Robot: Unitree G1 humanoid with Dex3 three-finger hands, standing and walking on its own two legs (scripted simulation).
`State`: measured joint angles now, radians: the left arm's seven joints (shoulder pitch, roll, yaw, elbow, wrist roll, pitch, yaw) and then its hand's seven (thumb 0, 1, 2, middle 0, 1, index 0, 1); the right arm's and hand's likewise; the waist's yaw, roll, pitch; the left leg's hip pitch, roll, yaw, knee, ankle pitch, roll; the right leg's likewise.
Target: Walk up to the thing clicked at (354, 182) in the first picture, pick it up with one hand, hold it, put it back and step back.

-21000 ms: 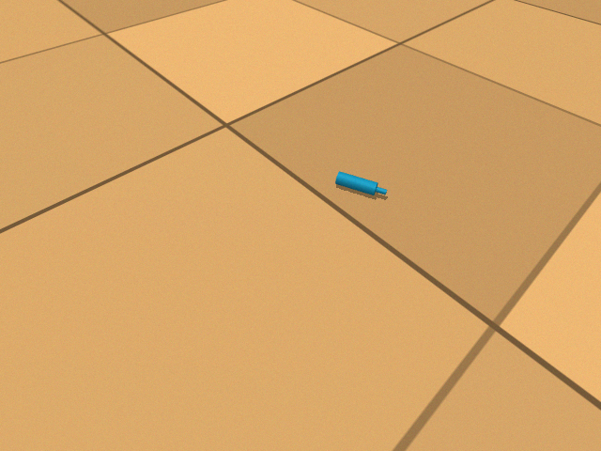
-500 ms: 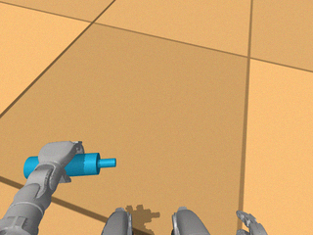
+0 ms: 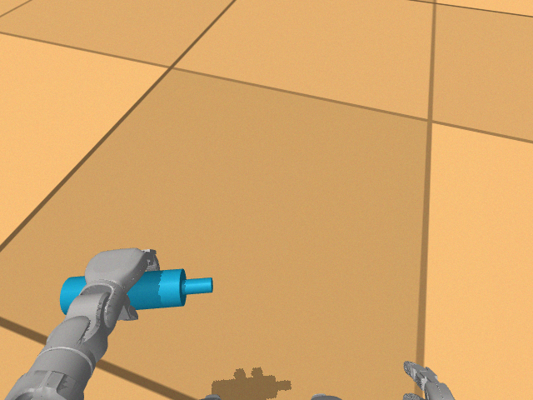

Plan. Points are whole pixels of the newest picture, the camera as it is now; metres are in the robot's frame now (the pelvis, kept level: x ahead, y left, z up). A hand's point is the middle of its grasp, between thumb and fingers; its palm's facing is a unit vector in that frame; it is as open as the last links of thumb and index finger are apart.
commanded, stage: hold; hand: left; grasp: from above
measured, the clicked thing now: (142, 290) +0.32 +0.21 -0.09
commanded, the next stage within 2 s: crouch in 1.78 s
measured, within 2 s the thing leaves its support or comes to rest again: neither
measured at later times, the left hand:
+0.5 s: hand (129, 277) +0.32 +0.22 -0.03, palm faces -0.45 -0.05 -0.89, open 9.4 cm
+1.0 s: hand (125, 295) +0.28 +0.21 -0.01, palm faces -0.45 -0.04 -0.89, open 9.4 cm
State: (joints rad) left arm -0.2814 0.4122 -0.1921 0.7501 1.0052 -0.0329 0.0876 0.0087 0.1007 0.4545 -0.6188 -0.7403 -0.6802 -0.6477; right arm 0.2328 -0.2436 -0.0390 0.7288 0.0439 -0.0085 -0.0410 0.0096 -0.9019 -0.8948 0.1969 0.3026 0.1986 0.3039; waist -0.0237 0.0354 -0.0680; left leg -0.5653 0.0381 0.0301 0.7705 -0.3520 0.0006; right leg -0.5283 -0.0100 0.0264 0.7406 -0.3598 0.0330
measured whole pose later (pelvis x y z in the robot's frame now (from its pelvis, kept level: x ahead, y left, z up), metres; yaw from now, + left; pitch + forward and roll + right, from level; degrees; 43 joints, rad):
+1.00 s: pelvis -0.01 -0.01 +0.02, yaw +0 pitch +1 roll +0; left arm -0.22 0.42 -0.22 0.60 0.98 -0.04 -0.04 0.01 0.09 0.45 -0.65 -0.70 -0.72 -0.60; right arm 0.18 -0.25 -0.02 0.68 0.06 0.08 -0.06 0.01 -0.90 -0.90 0.20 0.30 0.20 0.30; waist 0.01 0.05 -0.01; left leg -0.30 0.03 0.05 0.51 -0.23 -0.01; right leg -0.29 -0.01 0.04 0.53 -0.25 0.02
